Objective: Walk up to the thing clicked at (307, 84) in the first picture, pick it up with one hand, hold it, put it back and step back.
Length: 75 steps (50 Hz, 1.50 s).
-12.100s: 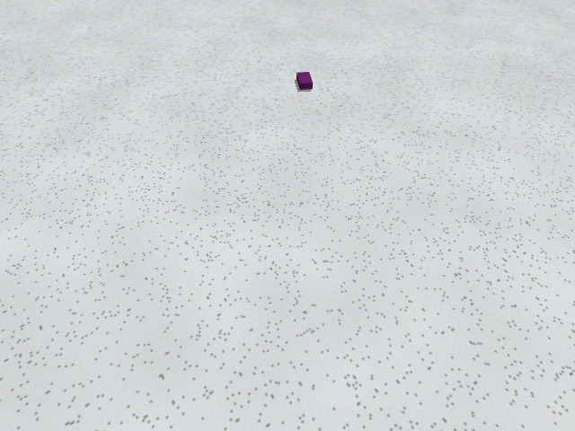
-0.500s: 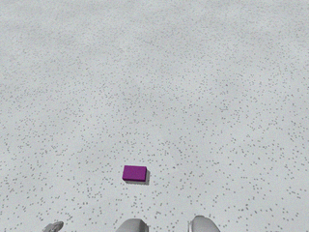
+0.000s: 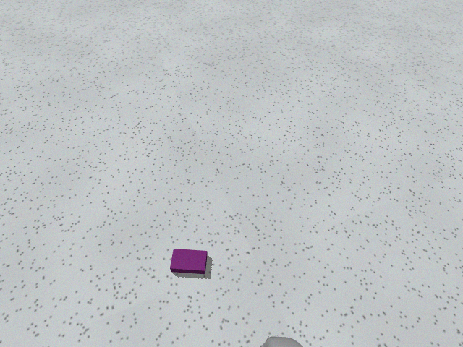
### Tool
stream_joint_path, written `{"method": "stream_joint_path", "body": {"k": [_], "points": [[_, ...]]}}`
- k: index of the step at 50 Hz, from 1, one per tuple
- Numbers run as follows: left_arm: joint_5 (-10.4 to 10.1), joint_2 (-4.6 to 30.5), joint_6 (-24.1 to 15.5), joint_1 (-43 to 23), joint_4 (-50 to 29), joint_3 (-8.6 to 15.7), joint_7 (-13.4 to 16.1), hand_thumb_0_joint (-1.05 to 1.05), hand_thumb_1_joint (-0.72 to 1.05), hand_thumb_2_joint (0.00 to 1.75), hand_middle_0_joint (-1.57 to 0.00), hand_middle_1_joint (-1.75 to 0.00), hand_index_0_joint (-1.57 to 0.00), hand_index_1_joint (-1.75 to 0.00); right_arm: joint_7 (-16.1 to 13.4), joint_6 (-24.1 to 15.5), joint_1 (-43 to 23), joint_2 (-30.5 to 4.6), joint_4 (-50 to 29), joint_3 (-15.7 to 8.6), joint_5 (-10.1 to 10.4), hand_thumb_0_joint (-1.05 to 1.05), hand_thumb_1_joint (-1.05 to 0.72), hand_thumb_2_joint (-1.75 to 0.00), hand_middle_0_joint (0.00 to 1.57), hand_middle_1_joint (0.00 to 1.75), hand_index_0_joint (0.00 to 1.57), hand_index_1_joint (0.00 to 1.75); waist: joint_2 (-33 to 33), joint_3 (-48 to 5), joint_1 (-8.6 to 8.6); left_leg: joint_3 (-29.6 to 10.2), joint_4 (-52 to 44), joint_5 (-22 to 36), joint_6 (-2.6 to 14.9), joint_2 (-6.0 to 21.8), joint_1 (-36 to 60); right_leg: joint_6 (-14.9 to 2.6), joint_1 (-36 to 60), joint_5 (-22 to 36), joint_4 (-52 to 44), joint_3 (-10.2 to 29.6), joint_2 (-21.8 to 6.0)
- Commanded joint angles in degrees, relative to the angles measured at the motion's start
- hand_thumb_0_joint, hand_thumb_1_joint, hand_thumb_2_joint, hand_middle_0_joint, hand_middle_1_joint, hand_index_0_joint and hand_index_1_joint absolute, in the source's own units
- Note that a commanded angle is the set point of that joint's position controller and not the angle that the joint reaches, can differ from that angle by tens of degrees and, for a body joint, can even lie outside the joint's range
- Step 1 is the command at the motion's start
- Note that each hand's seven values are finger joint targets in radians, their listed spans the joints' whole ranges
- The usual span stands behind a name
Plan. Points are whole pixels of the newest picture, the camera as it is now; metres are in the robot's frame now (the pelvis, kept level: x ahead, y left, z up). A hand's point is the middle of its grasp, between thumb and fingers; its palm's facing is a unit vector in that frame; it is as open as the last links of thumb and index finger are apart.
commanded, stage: walk up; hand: left
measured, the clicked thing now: (189, 261) +0.51 +0.16 -0.73
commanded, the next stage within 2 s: stand in 0.34 s
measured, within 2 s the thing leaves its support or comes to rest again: neither
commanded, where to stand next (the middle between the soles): +0.12 -0.04 m, yaw -2 degrees
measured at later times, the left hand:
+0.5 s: hand out of the picture +0.13 +0.23 -0.12, palm faces -0.05 -0.93 -0.35, open 7.3 cm
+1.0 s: hand out of the picture +0.04 +0.24 -0.13, palm faces -0.03 -0.94 -0.34, open 7.4 cm
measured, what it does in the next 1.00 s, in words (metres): stands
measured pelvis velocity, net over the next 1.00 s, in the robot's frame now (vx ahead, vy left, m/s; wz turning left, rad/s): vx -0.03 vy -0.01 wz -0.02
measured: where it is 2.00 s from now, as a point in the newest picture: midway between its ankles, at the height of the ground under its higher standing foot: outside the picture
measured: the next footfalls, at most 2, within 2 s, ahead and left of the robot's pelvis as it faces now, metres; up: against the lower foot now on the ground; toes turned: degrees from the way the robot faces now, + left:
none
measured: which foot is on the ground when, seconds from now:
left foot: down 0.00-1.00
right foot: down 0.00-1.00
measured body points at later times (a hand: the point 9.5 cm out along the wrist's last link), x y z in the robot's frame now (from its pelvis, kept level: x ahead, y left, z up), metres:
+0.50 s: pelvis +0.00 -0.02 +0.02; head +0.01 -0.03 +0.47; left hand +0.13 +0.28 -0.09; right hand +0.09 -0.33 -0.11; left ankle -0.01 +0.12 -0.72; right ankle +0.03 -0.13 -0.72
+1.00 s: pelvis -0.03 -0.01 +0.03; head -0.02 -0.02 +0.48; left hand +0.04 +0.29 -0.10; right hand +0.01 -0.32 -0.11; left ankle -0.01 +0.12 -0.72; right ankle +0.03 -0.13 -0.72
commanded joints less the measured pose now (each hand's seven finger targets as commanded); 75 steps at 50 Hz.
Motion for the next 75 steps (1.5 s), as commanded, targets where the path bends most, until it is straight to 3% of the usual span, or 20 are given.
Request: {"method": "stream_joint_path", "body": {"k": [1, 2, 3, 4, 5, 7, 9, 10, 14, 16, 17, 19, 22, 32, 44, 51, 54, 58, 66, 75], "points": [[0.8, 10.9, -2.4, 0.8, -3.3, 2.3, 0.6, 0.00, 0.90, 0.90, -0.20, -0.30, -0.20, -0.30, -1.4, -1.1, -0.3, -13.0, -3.5, -2.8, 1.5, 0.00, -0.90, -0.90, 0.20, 0.30, 0.20, 0.30, 6.0, -9.6, 0.59, -7.6, -1.5, 37.2, 3.33, 8.5, 2.2, -3.35, 12.8, 21.9, -13.7, 3.0, -1.9], [1.0, 13.5, -2.7, 2.6, -3.0, 2.8, 0.8, 0.00, 0.90, 0.90, -0.20, -0.30, -0.20, -0.30, -1.6, -1.5, -0.9, -11.3, -4.3, -2.1, 2.2, 0.00, -0.90, -0.90, 0.20, 0.30, 0.20, 0.30, 0.0, -12.8, 1.30, -5.5, 3.3, 31.4, 0.90, 5.1, -4.3, -6.74, 19.0, 31.6, -11.8, 13.1, -8.0], [-0.1, 14.4, -2.5, 0.4, -3.4, 2.6, 0.5, 0.00, 0.90, 0.90, -0.20, -0.30, -0.20, -0.30, -1.8, -1.4, -1.3, -10.5, -3.9, -1.9, 1.8, 0.00, -0.90, -0.90, 0.20, 0.30, 0.20, 0.30, -2.2, -12.4, 0.48, -2.8, 3.5, 11.0, 0.03, 0.9, -3.9, -11.49, 14.3, 28.2, -10.9, 18.5, -14.0], [-0.1, 14.8, -2.1, -2.2, -4.2, 2.5, 0.0, 0.00, 0.90, 0.90, -0.20, -0.30, -0.20, -0.30, -2.1, -1.4, 0.5, -10.7, -2.5, -2.2, 1.2, 0.00, -0.90, -0.90, 0.20, 0.30, 0.20, 0.30, -5.6, -10.7, -1.02, -3.3, 0.1, 0.2, 0.52, 0.4, 0.0, -12.27, 8.3, 22.0, -11.2, 20.5, -16.2], [-0.1, 13.0, -1.7, -3.6, -4.6, 2.0, -0.4, 0.00, 0.90, 0.90, -0.20, -0.30, -0.20, -0.30, -2.0, -1.9, 1.2, -11.4, -1.4, -2.5, 1.0, 0.00, -0.90, -0.90, 0.20, 0.30, 0.20, 0.30, -4.1, -10.2, -2.08, -5.1, -5.8, -1.9, 1.44, 1.0, 3.5, -10.21, 4.9, 18.8, -10.4, 17.0, -14.0], [-0.1, 9.9, -1.3, -6.3, -5.2, 0.9, -0.7, 0.00, 0.90, 0.90, -0.20, -0.30, -0.20, -0.30, -1.5, -2.6, -0.4, -14.2, -0.7, -3.0, 0.5, 0.00, -0.90, -0.90, 0.20, 0.30, 0.20, 0.30, 1.0, -7.4, -2.02, -12.8, -15.1, 2.5, 4.31, 7.1, 4.5, -3.35, -0.2, 15.3, -4.8, 7.2, -5.2], [0.1, 8.8, -1.2, -4.8, -3.9, 0.8, -0.7, 0.00, 0.90, 0.90, -0.20, -0.30, -0.20, -0.30, -1.5, -3.0, -3.5, -15.5, -1.0, -2.7, 0.5, 0.00, -0.90, -0.90, 0.20, 0.30, 0.20, 0.30, 1.3, -5.3, 0.06, -19.4, -17.7, 6.7, 8.42, 14.6, 4.1, -0.91, -1.2, 9.9, -3.7, 3.2, -1.7], [0.4, 9.3, -1.5, -4.4, -2.9, 1.0, -0.6, 0.00, 0.90, 0.90, -0.20, -0.30, -0.20, -0.30, -1.3, -2.9, -5.7, -15.3, -1.1, -2.5, 0.5, 0.00, -0.90, -0.90, 0.20, 0.30, 0.20, 0.30, 0.9, -4.9, 0.69, -17.6, -15.6, 10.4, 8.37, 14.6, 1.8, -1.08, 1.7, 9.8, -5.8, 3.3, -2.4], [-0.1, 10.2, -2.4, -5.9, -2.5, 1.0, -0.8, 0.00, 0.90, 0.90, -0.20, -0.30, -0.20, -0.30, -1.4, -2.8, -5.7, -12.3, 0.2, -1.4, 0.9, 0.00, -0.90, -0.90, 0.20, 0.30, 0.20, 0.30, 1.4, -7.1, -0.50, -5.1, -12.0, 15.2, 1.15, 4.7, 0.7, -4.40, 9.4, 27.1, -11.1, 10.0, -6.7], [-0.4, 9.9, -2.3, -6.7, -2.0, 0.8, -0.7, 0.00, 0.90, 0.90, -0.20, -0.30, -0.20, -0.30, -1.4, -2.7, -5.7, -12.1, 1.5, -1.4, 0.9, 0.00, -0.90, -0.90, 0.20, 0.30, 0.20, 0.30, 2.2, -8.2, -0.77, -4.4, -13.0, 14.8, 0.87, 4.3, 3.7, -4.71, 8.9, 27.7, -12.2, 10.5, -7.5], [-0.7, 8.0, -2.8, -7.2, -1.4, 0.0, -0.8, 0.00, 0.90, 0.90, -0.20, -0.30, -0.20, -0.30, -1.2, -2.1, -6.9, -11.2, 1.7, -0.9, 1.1, 0.00, -0.90, -0.90, 0.20, 0.30, 0.20, 0.30, 4.9, -9.1, -0.41, -6.9, -13.9, 22.0, 0.55, 4.7, 4.9, -3.40, 11.9, 32.2, -13.7, 9.5, -7.9], [-0.6, 8.6, -2.9, -6.8, -0.6, 0.0, -0.5, 0.00, 0.90, 0.90, -0.20, -0.30, -0.20, -0.30, -1.3, -1.7, -7.1, -10.6, 2.1, -0.8, 1.3, 0.00, -0.90, -0.90, 0.20, 0.30, 0.20, 0.30, 2.0, -12.0, -0.42, -6.4, -14.1, 27.3, 0.35, 5.3, 8.0, -2.62, 14.3, 37.4, -13.7, 8.2, -7.6], [-0.3, 8.6, -2.5, -8.5, 0.5, -0.2, -0.3, 0.00, 0.90, 0.90, -0.20, -0.30, -0.20, -0.30, -1.3, -1.3, -8.0, -10.5, 3.7, -0.6, 1.6, 0.00, -0.90, -0.90, 0.20, 0.30, 0.20, 0.30, -1.0, -12.0, -0.81, -6.5, -16.4, 25.7, -0.11, 5.6, 11.0, -1.95, 13.8, 35.1, -16.4, 7.1, -7.1], [-0.3, 9.2, -2.0, -11.4, 3.4, -0.2, -0.5, 0.00, 0.90, 0.90, -0.20, -0.30, -0.20, -0.30, -0.3, -0.6, -10.9, -10.2, 7.3, -0.2, 0.8, 0.00, -0.90, -0.90, 0.20, 0.30, 0.20, 0.30, -1.8, -4.0, -0.20, -7.1, -25.1, 8.3, -0.72, 5.3, 8.8, 0.13, 8.0, 6.1, -27.0, 8.6, -6.5], [0.1, 9.6, -2.0, -10.8, 5.0, 0.0, -0.8, 0.00, 0.90, 0.90, -0.20, -0.30, -0.20, -0.30, 0.2, -0.3, -9.3, -9.3, 9.1, -0.4, 0.3, 0.00, -0.90, -0.90, 0.20, 0.30, 0.20, 0.30, -0.4, -4.6, -0.26, -7.7, -25.9, 1.6, -0.23, 5.0, 6.5, 0.44, 5.8, -2.0, -29.1, 9.4, -6.6], [-0.2, 8.4, -2.0, -8.6, 5.6, -0.2, -0.9, 0.00, 0.90, 0.90, -0.20, -0.30, -0.20, -0.30, -0.1, -0.8, -9.6, -9.4, 9.0, -0.1, 0.3, 0.00, -0.90, -0.90, 0.20, 0.30, 0.20, 0.30, 2.3, -7.5, 0.61, -9.2, -27.6, 4.4, 0.27, 6.6, 3.6, 0.32, 12.6, 10.7, -24.2, 7.0, -6.0], [0.0, 8.5, -1.8, -7.7, 6.0, -0.4, -0.9, 0.00, 0.90, 0.90, -0.20, -0.30, -0.20, -0.30, -0.2, -0.5, -9.2, -9.6, 9.3, -0.1, 0.3, 0.00, -0.90, -0.90, 0.20, 0.30, 0.20, 0.30, 1.4, -5.5, 0.47, -9.3, -28.0, 1.7, 0.20, 6.3, 3.4, 0.34, 10.2, 7.5, -25.0, 7.4, -5.9], [0.0, 8.2, -2.0, -7.8, 5.7, -0.7, -0.8, 0.00, 0.90, 0.90, -0.20, -0.30, -0.20, -0.30, -0.2, -0.5, -7.9, -9.3, 9.6, -0.1, 0.5, 0.00, -0.90, -0.90, 0.20, 0.30, 0.20, 0.30, 0.5, -5.7, -0.18, -8.7, -26.3, 6.4, 0.31, 5.9, 5.4, 0.37, 9.5, 8.6, -25.5, 7.6, -6.3], [0.0, 7.8, -1.8, -7.3, 5.8, -1.0, -0.6, 0.00, 0.90, 0.90, -0.20, -0.30, -0.20, -0.30, -0.3, -0.5, -8.9, -9.7, 9.4, 0.0, 0.6, 0.00, -0.90, -0.90, 0.20, 0.30, 0.20, 0.30, 0.5, -5.5, -0.16, -8.7, -26.6, 9.2, 0.16, 6.1, 5.5, 0.59, 11.2, 12.9, -24.6, 6.5, -6.2], [-0.1, 7.7, -2.0, -7.9, 5.7, -0.9, -0.3, 0.00, 0.90, 0.90, -0.20, -0.30, -0.20, -0.30, -0.5, -0.7, -10.3, -10.0, 9.3, 0.1, 0.7, 0.00, -0.90, -0.90, 0.20, 0.30, 0.20, 0.30, 0.6, -9.1, -0.19, -8.0, -25.4, 19.7, -0.10, 6.7, 9.9, 0.82, 13.9, 23.1, -23.6, 5.4, -7.1]]}}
